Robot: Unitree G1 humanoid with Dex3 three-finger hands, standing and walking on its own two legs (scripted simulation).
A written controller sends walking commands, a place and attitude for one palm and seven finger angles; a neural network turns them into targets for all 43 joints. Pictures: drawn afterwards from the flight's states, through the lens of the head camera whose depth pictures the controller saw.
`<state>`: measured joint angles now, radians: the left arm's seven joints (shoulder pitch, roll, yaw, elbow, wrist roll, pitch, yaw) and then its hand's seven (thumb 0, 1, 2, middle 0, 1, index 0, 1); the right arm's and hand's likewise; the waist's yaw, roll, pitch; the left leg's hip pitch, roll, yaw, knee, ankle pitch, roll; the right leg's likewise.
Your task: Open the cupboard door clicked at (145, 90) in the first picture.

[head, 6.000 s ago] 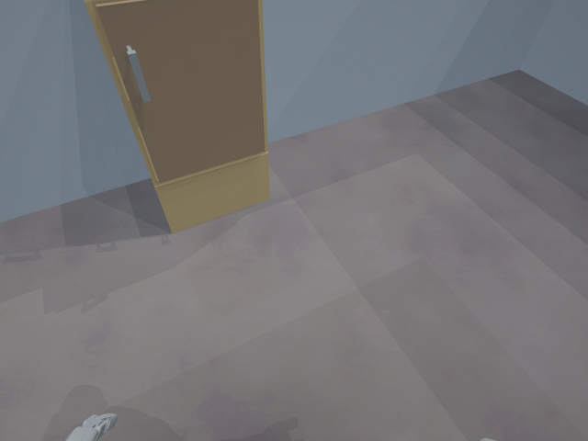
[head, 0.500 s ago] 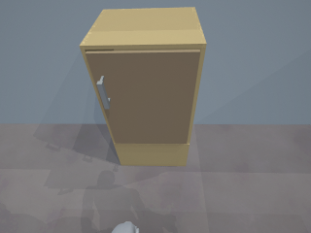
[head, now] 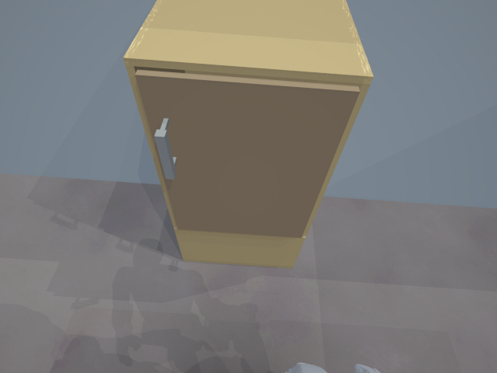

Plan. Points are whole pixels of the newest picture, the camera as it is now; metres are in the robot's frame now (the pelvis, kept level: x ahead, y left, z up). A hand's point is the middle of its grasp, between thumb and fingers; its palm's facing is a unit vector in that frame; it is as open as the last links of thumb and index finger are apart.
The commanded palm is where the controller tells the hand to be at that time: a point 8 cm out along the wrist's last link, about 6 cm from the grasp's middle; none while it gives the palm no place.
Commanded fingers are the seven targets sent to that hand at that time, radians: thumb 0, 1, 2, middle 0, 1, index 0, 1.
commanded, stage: come to a stop and stand still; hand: left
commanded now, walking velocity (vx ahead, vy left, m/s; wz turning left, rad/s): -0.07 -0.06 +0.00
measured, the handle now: (168, 149) +0.55 +0.23 -0.03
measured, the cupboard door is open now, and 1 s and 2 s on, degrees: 0 0 0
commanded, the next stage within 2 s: look again from close up in 0.68 s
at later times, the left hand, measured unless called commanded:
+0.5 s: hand out of the picture +0.06 +0.10 -0.16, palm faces -0.03 -0.97 -0.26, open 7.3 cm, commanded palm none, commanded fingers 0.00 0.90 0.90 -0.20 -0.30 -0.20 -0.30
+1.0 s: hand out of the picture +0.00 +0.09 -0.17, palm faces +0.04 -0.98 -0.20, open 7.4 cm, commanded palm none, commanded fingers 0.00 0.90 0.90 -0.20 -0.30 -0.20 -0.30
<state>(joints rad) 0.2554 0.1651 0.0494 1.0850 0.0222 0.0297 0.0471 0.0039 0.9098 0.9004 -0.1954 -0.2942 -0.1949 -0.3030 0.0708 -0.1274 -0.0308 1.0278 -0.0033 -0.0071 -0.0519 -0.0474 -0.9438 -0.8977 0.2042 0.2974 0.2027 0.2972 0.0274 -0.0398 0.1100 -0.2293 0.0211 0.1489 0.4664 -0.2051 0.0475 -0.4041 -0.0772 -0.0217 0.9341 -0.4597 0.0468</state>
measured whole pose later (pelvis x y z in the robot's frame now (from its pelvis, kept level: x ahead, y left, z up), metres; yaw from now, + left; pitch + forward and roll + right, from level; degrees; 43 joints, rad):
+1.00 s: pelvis +0.01 -0.08 +0.00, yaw +0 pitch -1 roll +1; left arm 0.29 0.12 0.02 1.11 0.02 -0.01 0.02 0.01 0.91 0.90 -0.20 -0.29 -0.20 -0.30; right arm 0.32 -0.15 0.01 1.08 -0.01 -0.01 -0.03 0.00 -0.91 -0.90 0.20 0.30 0.20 0.30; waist 0.00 0.04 0.04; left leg -0.25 0.06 -0.01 0.50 -0.23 -0.07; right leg -0.22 -0.02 -0.04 0.56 -0.32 -0.02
